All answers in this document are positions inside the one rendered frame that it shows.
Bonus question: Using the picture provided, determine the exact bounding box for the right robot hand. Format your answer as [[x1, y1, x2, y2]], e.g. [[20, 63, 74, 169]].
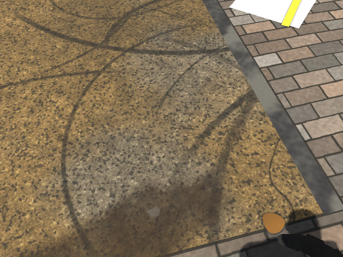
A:
[[278, 234, 343, 257]]

